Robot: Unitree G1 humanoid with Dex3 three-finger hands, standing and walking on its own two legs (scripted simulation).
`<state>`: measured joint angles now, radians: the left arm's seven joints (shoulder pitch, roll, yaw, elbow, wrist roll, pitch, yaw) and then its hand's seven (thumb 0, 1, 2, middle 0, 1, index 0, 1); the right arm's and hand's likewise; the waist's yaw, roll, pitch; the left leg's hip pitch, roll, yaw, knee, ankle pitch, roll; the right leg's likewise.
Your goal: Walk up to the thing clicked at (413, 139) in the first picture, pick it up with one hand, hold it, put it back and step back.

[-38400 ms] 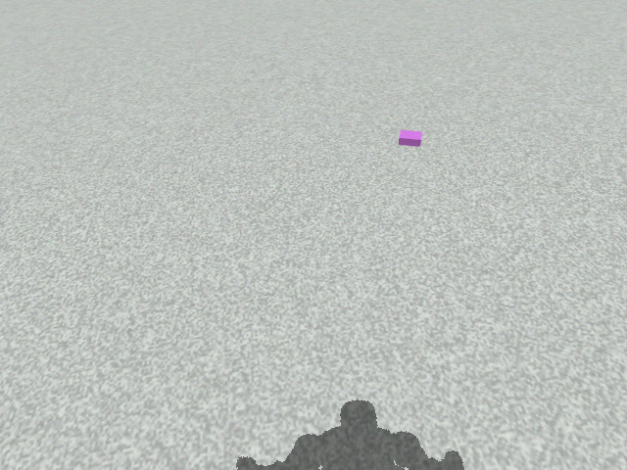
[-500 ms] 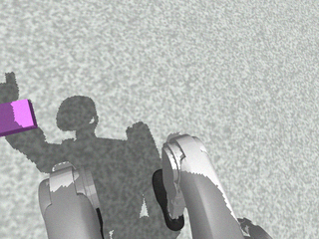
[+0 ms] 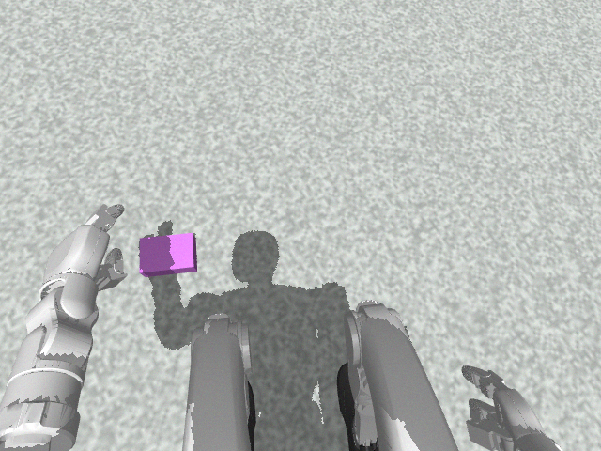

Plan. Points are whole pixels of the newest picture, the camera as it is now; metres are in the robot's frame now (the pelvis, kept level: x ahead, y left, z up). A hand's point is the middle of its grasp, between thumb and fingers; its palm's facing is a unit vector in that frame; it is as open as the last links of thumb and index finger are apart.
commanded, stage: home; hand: left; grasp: from above
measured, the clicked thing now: (169, 255) +0.49 +0.28 -0.44
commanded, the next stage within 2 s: none
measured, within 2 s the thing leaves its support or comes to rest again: neither
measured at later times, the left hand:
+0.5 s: hand (75, 345) +0.26 +0.21 +0.09, palm faces +0.09 -0.96 -0.27, open 7.4 cm
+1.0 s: hand out of the picture +0.22 +0.19 +0.20, palm faces +0.15 -0.97 -0.20, open 7.4 cm
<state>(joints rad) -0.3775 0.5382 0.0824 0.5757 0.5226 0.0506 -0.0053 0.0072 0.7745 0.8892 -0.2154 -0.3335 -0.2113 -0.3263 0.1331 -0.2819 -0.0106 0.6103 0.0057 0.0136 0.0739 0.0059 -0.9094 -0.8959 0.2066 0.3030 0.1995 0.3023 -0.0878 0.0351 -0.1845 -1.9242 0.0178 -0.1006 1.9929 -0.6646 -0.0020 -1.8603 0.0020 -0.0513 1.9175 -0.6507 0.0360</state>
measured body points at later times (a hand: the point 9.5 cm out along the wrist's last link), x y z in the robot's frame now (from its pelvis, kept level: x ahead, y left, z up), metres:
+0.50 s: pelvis +0.04 +0.00 +0.18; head +0.12 +0.03 +0.62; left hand +0.26 +0.26 +0.12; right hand +0.23 -0.22 +0.10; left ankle +0.08 +0.12 -0.43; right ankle +0.09 -0.14 -0.43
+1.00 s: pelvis +0.08 +0.00 +0.25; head +0.09 +0.00 +0.70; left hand +0.21 +0.24 +0.22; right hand +0.27 -0.23 +0.20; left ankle +0.08 +0.12 -0.43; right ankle +0.09 -0.14 -0.43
